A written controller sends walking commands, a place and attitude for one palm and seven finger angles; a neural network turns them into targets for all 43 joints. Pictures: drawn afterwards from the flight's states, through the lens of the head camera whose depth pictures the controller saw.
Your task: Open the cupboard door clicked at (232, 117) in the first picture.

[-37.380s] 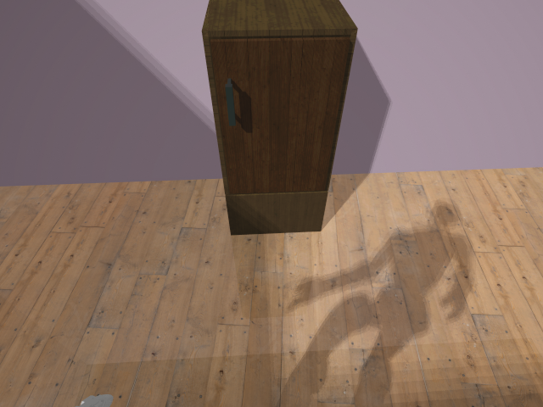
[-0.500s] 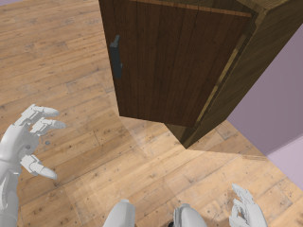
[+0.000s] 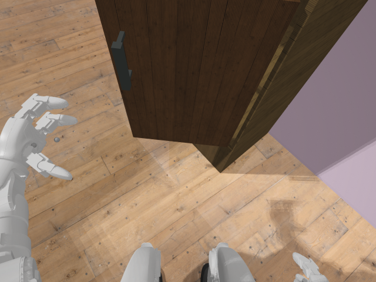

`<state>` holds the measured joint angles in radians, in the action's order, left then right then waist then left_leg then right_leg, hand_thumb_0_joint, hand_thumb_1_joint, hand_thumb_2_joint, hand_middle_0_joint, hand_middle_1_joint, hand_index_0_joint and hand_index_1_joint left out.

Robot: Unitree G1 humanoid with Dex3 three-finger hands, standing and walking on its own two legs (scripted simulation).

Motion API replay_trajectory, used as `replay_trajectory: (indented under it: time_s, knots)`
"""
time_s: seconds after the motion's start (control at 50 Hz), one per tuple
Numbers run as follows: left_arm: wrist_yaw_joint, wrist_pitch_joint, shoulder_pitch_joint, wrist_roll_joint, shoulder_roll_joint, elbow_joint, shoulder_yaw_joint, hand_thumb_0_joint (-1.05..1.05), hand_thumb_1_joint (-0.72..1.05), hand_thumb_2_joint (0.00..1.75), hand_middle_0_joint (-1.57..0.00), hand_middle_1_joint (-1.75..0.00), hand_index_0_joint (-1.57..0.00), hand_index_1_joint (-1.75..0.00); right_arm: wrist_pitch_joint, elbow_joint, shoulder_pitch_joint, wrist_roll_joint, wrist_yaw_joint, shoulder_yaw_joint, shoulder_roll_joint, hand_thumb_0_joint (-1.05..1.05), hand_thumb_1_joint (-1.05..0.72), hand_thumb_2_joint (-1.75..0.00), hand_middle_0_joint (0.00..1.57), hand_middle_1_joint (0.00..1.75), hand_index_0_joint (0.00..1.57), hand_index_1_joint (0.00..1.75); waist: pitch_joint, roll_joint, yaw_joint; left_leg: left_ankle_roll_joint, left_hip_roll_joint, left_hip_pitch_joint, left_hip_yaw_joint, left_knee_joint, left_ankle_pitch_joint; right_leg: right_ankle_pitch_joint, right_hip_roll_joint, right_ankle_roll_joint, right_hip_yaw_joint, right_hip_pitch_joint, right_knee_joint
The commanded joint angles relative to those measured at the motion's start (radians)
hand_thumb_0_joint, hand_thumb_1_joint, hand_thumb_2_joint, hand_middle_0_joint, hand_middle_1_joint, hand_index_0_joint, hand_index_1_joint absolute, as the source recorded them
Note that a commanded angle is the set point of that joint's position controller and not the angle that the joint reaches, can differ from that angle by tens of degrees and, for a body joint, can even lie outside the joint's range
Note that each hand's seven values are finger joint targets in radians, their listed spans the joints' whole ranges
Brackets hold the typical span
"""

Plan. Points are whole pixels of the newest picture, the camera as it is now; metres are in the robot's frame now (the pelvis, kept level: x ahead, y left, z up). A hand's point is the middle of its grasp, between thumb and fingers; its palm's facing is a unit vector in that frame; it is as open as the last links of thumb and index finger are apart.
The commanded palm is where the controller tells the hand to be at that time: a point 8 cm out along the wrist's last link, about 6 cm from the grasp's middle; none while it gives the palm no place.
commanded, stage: move the hooked fingers beside the handle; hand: left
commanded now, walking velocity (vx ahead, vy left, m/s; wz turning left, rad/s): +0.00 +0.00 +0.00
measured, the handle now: (124, 62) +0.59 +0.17 +0.05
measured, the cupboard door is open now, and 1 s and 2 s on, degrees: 45 45 45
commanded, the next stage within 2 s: slide the fingers in behind the handle in 1.76 s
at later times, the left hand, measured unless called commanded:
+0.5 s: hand (80, 103) +0.47 +0.24 +0.05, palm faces -0.09 -1.00 -0.02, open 14.0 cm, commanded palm +0.46 +0.29 +0.05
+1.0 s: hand (95, 75) +0.54 +0.23 +0.05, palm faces -0.08 -1.00 -0.02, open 14.0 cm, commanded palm +0.53 +0.26 +0.04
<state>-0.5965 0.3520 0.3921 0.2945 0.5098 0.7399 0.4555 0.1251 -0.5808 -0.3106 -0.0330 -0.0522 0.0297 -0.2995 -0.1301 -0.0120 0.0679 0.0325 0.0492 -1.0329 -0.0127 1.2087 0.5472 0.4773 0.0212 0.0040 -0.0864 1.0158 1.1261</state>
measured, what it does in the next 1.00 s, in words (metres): stands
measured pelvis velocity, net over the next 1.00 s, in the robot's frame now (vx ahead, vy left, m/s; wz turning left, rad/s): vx -0.01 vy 0.00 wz -0.04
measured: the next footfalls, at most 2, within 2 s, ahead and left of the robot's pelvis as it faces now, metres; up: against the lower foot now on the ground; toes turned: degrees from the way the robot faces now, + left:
none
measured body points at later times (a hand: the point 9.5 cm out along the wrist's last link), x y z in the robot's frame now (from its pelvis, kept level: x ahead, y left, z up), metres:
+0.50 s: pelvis +0.00 +0.00 -0.01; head +0.14 +0.03 +0.41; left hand +0.47 +0.30 +0.05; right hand +0.05 -0.27 -0.11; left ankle +0.01 +0.10 -0.64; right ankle +0.03 -0.13 -0.64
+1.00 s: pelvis -0.01 +0.00 -0.02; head +0.18 +0.04 +0.39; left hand +0.54 +0.28 +0.05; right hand -0.02 -0.27 -0.12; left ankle +0.01 +0.10 -0.64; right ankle +0.03 -0.13 -0.64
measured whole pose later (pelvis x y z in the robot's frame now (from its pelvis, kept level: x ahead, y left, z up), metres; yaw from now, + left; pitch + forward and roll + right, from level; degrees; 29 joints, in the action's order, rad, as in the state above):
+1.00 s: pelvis -0.01 +0.00 -0.02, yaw -2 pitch +29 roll -6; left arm -0.45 0.35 1.06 0.06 0.74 1.24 0.48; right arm -0.05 -0.60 -0.36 0.01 -0.02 0.08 -0.29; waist -0.10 -0.03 0.23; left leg 0.04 0.07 -1.26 0.00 1.30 0.56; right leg 0.46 0.00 0.01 -0.10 1.22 1.18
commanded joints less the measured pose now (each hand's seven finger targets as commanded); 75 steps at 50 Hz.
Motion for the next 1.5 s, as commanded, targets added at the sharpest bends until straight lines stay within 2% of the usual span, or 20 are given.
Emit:
replay_trajectory:
  time_s: [0.0, 0.06, 0.18, 0.26, 0.38, 0.44, 0.6, 0.68, 0.82, 0.86, 0.94, 1.02, 1.06, 1.12, 1.22, 1.3, 1.32, 1.36, 1.42, 1.48]
  knots:
    - [0.004, 0.079, 0.31, 0.022, 0.303, -0.219, 0.077, 0.0, -0.5, 0.3, -0.3, -1.2, -0.3, -1.2, 0.03, 0.094, -0.081, 0.0, -0.011, -0.076, -0.169, 0.0, -0.9, -0.9, 0.2, 0.3, 0.2, 0.3, -0.463, -0.139, -0.002, -0.012, -0.02, 0.353, 0.063, -0.159, -0.485, -0.284, -0.043, -0.034, 0.044, -0.19, -0.108]
    - [0.02, 0.069, 0.315, 0.008, 0.314, -0.159, 0.094, 0.0, -0.5, 0.3, -0.3, -1.2, -0.3, -1.2, 0.011, 0.085, -0.088, 0.002, -0.004, -0.076, -0.168, 0.0, -0.9, -0.9, 0.2, 0.3, 0.2, 0.3, -0.432, -0.136, -0.007, -0.02, -0.015, 0.357, 0.068, -0.171, -0.486, -0.274, -0.042, -0.031, 0.036, -0.175, -0.116]
    - [0.057, 0.063, 0.501, -0.045, 0.291, -0.014, 0.035, 0.0, -0.5, 0.3, -0.3, -1.2, -0.3, -1.2, -0.017, 0.068, -0.104, 0.003, -0.003, -0.069, -0.173, 0.0, -0.9, -0.9, 0.2, 0.3, 0.2, 0.3, -0.371, -0.117, 0.035, -0.013, -0.017, 0.295, 0.069, -0.167, -0.367, -0.196, -0.043, -0.031, 0.033, -0.106, -0.114]
    - [0.069, 0.098, 0.603, -0.07, 0.302, 0.004, 0.024, 0.0, -0.5, 0.3, -0.3, -1.2, -0.3, -1.2, -0.034, 0.052, -0.127, 0.01, 0.0, -0.07, -0.176, 0.0, -0.9, -0.9, 0.2, 0.3, 0.2, 0.3, -0.448, -0.14, 0.04, -0.017, -0.013, 0.357, 0.085, -0.149, -0.422, -0.213, -0.045, -0.034, 0.032, -0.083, -0.101]
    - [0.084, 0.096, 0.698, -0.097, 0.366, 0.124, 0.056, 0.0, -0.5, 0.3, -0.3, -1.2, -0.3, -1.2, -0.068, 0.035, -0.145, 0.013, 0.0, -0.06, -0.18, 0.0, -0.9, -0.9, 0.2, 0.3, 0.2, 0.3, -0.453, -0.116, 0.059, -0.009, -0.015, 0.292, 0.083, -0.125, -0.4, -0.217, -0.047, -0.029, 0.035, -0.088, -0.087]
    - [0.095, 0.102, 0.73, -0.113, 0.394, 0.103, 0.067, 0.0, -0.5, 0.3, -0.3, -1.2, -0.3, -1.2, -0.084, 0.038, -0.16, 0.02, 0.005, -0.059, -0.18, 0.0, -0.9, -0.9, 0.2, 0.3, 0.2, 0.3, -0.505, -0.172, 0.052, -0.017, -0.012, 0.351, 0.095, -0.125, -0.473, -0.245, -0.047, -0.031, 0.031, -0.075, -0.077]
    - [0.114, 0.094, 0.852, -0.128, 0.425, 0.175, 0.069, 0.0, -0.5, 0.3, -0.3, -1.2, -0.3, -1.2, -0.118, 0.018, -0.194, 0.025, 0.006, -0.052, -0.186, 0.0, -0.9, -0.9, 0.2, 0.3, 0.2, 0.3, -0.482, -0.133, 0.103, -0.004, -0.008, 0.289, 0.097, -0.102, -0.442, -0.247, -0.054, -0.025, 0.033, -0.064, -0.078]
    - [0.12, 0.09, 0.888, -0.154, 0.42, 0.203, 0.047, 0.0, -0.5, 0.3, -0.3, -1.2, -0.3, -1.2, -0.133, 0.012, -0.207, 0.031, 0.012, -0.049, -0.185, 0.0, -0.9, -0.9, 0.2, 0.3, 0.2, 0.3, -0.502, -0.168, 0.119, -0.005, -0.005, 0.305, 0.098, -0.093, -0.455, -0.25, -0.055, -0.023, 0.035, -0.036, -0.081]
    - [0.139, 0.077, 1.005, -0.192, 0.524, 0.248, 0.081, 0.0, -0.5, 0.3, -0.3, -1.2, -0.3, -1.2, -0.153, 0.012, -0.239, 0.04, 0.011, -0.034, -0.196, 0.0, -0.9, -0.9, 0.2, 0.3, 0.2, 0.3, -0.528, -0.212, 0.141, -0.003, -0.001, 0.279, 0.103, -0.07, -0.462, -0.253, -0.061, -0.025, 0.034, -0.022, -0.063]
    - [0.146, 0.072, 1.039, -0.199, 0.491, 0.265, 0.051, 0.0, -0.5, 0.3, -0.3, -1.2, -0.3, -1.2, -0.156, 0.009, -0.241, 0.044, 0.016, -0.032, -0.193, 0.0, -0.9, -0.9, 0.2, 0.3, 0.2, 0.3, -0.515, -0.232, 0.158, -0.003, 0.001, 0.282, 0.106, -0.059, -0.456, -0.242, -0.062, -0.024, 0.032, 0.015, -0.064]
    - [0.154, 0.06, 1.114, -0.218, 0.518, 0.288, 0.049, 0.0, -0.5, 0.3, -0.3, -1.2, -0.3, -1.2, -0.165, 0.002, -0.26, 0.049, 0.017, -0.026, -0.2, 0.0, -0.9, -0.9, 0.2, 0.3, 0.2, 0.3, -0.535, -0.247, 0.181, -0.004, 0.006, 0.289, 0.118, -0.045, -0.479, -0.25, -0.065, -0.025, 0.026, 0.041, -0.053]
    - [0.148, 0.038, 1.001, -0.227, 0.571, 0.318, 0.099, 0.0, -0.5, 0.3, -0.3, -1.2, -0.3, -1.2, -0.181, 0.023, -0.275, 0.051, 0.023, -0.021, -0.202, 0.0, -0.9, -0.9, 0.2, 0.3, 0.2, 0.3, -0.571, -0.238, 0.145, -0.003, 0.004, 0.271, 0.108, -0.046, -0.515, -0.29, -0.067, -0.026, 0.026, -0.017, -0.046]
    - [0.145, 0.029, 0.987, -0.23, 0.546, 0.304, 0.079, 0.0, -0.5, 0.3, -0.3, -1.2, -0.3, -1.2, -0.188, 0.031, -0.271, 0.052, 0.027, -0.022, -0.197, 0.0, -0.9, -0.9, 0.2, 0.3, 0.2, 0.3, -0.566, -0.234, 0.148, 0.0, 0.004, 0.259, 0.1, -0.044, -0.519, -0.31, -0.067, -0.022, 0.029, -0.025, -0.049]
    - [0.142, 0.042, 0.979, -0.219, 0.604, 0.241, 0.132, 0.0, -0.5, 0.3, -0.3, -1.2, -0.3, -1.2, -0.195, 0.041, -0.277, 0.052, 0.029, -0.025, -0.2, 0.0, -0.9, -0.9, 0.2, 0.3, 0.2, 0.3, -0.601, -0.226, 0.133, 0.0, 0.006, 0.266, 0.1, -0.047, -0.541, -0.339, -0.07, -0.023, 0.031, -0.066, -0.046]
    - [0.136, 0.073, 1.027, -0.192, 0.571, 0.166, 0.121, 0.0, -0.5, 0.3, -0.3, -1.2, -0.3, -1.2, -0.194, 0.025, -0.274, 0.047, 0.034, -0.033, -0.194, 0.0, -0.9, -0.9, 0.2, 0.3, 0.2, 0.3, -0.607, -0.247, 0.146, -0.003, 0.009, 0.32, 0.109, -0.059, -0.54, -0.327, -0.077, -0.022, 0.031, -0.055, -0.065]
    - [0.133, 0.06, 1.05, -0.196, 0.463, 0.206, 0.036, 0.0, -0.5, 0.3, -0.3, -1.2, -0.3, -1.2, -0.19, -0.001, -0.279, 0.047, 0.034, -0.035, -0.188, 0.0, -0.9, -0.9, 0.2, 0.3, 0.2, 0.3, -0.54, -0.274, 0.175, -0.005, 0.013, 0.372, 0.124, -0.066, -0.527, -0.27, -0.075, -0.025, 0.017, 0.042, -0.078]
    - [0.136, 0.051, 1.024, -0.199, 0.486, 0.233, 0.059, 0.0, -0.5, 0.3, -0.3, -1.2, -0.3, -1.2, -0.193, -0.007, -0.283, 0.048, 0.033, -0.036, -0.194, 0.0, -0.9, -0.9, 0.2, 0.3, 0.2, 0.3, -0.537, -0.265, 0.167, -0.01, 0.015, 0.375, 0.128, -0.072, -0.536, -0.27, -0.075, -0.025, 0.014, 0.037, -0.081]
    - [0.134, 0.033, 0.998, -0.2, 0.431, 0.278, 0.017, 0.0, -0.5, 0.3, -0.3, -1.2, -0.3, -1.2, -0.195, -0.006, -0.278, 0.047, 0.032, -0.035, -0.192, 0.0, -0.9, -0.9, 0.2, 0.3, 0.2, 0.3, -0.495, -0.254, 0.176, -0.01, 0.012, 0.355, 0.126, -0.075, -0.515, -0.255, -0.073, -0.026, 0.01, 0.062, -0.085]
    - [0.141, 0.025, 1.014, -0.206, 0.411, 0.312, -0.004, 0.0, -0.5, 0.3, -0.3, -1.2, -0.3, -1.2, -0.196, -0.001, -0.276, 0.05, 0.031, -0.03, -0.192, 0.0, -0.9, -0.9, 0.2, 0.3, 0.2, 0.3, -0.458, -0.24, 0.186, -0.009, 0.012, 0.334, 0.125, -0.072, -0.504, -0.248, -0.072, -0.027, 0.007, 0.085, -0.079]
    - [0.16, 0.044, 1.032, -0.212, 0.449, 0.284, 0.019, 0.0, -0.5, 0.3, -0.3, -1.2, -0.3, -1.2, -0.196, 0.013, -0.271, 0.054, 0.03, -0.029, -0.195, 0.0, -0.9, -0.9, 0.2, 0.3, 0.2, 0.3, -0.478, -0.248, 0.177, -0.012, 0.01, 0.323, 0.126, -0.069, -0.498, -0.242, -0.071, -0.03, 0.009, 0.079, -0.069]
